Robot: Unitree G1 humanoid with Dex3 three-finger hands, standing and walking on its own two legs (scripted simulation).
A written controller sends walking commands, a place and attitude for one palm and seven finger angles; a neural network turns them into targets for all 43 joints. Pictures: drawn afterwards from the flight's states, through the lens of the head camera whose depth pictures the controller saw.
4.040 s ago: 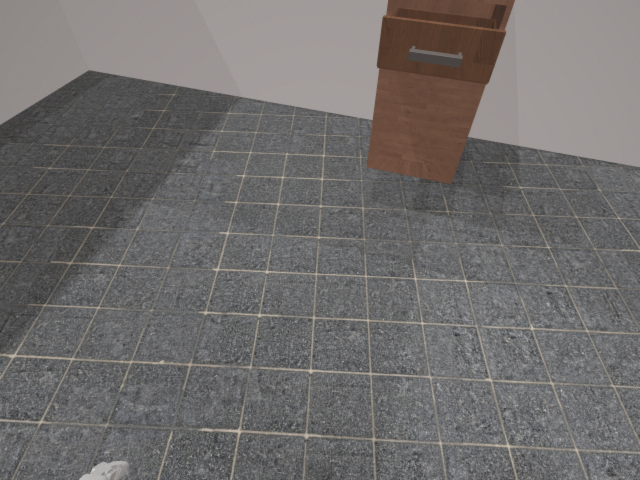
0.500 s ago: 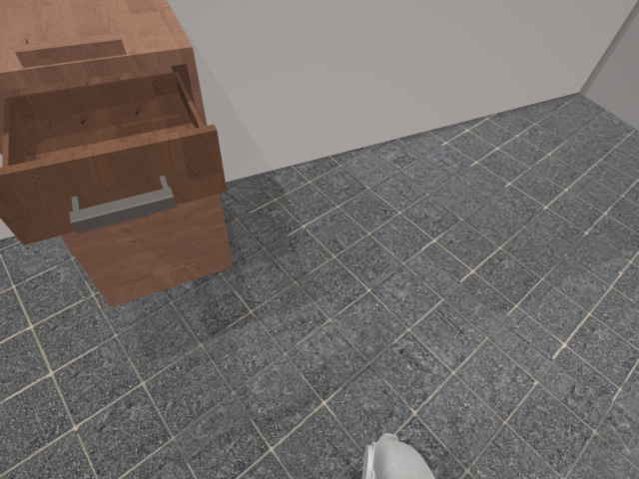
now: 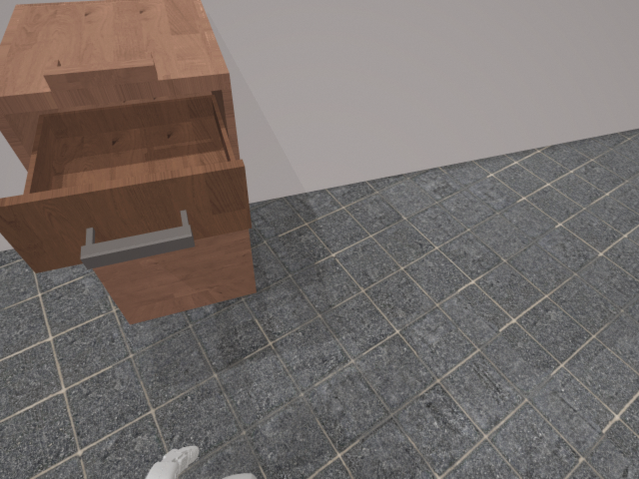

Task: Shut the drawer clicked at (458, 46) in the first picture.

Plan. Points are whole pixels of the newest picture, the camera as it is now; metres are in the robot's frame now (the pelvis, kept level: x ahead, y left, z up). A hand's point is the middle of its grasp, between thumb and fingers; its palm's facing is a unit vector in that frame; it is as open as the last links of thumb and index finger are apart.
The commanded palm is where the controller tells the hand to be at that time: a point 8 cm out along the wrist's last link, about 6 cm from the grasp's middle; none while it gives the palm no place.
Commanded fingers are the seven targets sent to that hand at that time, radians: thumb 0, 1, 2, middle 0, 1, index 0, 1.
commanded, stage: turn to face it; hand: left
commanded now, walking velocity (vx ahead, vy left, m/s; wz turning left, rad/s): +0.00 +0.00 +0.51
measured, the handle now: (139, 235) +0.49 +0.32 -0.04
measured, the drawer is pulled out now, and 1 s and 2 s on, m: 0.25 0.25 0.25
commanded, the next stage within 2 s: take the last steps up to it in 0.52 s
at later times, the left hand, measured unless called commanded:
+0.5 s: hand out of the picture +0.04 +0.20 -0.15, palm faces +0.23 -0.92 -0.31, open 7.4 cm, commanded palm none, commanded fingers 0.00 0.90 0.90 -0.20 -0.30 -0.20 -0.30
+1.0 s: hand out of the picture -0.12 +0.14 -0.17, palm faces +0.42 -0.89 -0.18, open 7.4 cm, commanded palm none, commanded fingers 0.00 0.90 0.90 -0.20 -0.30 -0.20 -0.30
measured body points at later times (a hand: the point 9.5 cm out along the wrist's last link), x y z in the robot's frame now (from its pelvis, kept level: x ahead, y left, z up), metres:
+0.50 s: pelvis +0.01 -0.02 +0.01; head +0.04 -0.04 +0.45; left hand +0.03 +0.25 -0.12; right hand +0.12 -0.25 -0.15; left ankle +0.04 +0.11 -0.73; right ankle +0.04 -0.13 -0.73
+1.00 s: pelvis +0.00 -0.01 +0.01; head -0.01 +0.01 +0.46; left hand -0.14 +0.19 -0.15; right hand +0.14 -0.21 -0.13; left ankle -0.06 +0.09 -0.73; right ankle +0.04 -0.13 -0.72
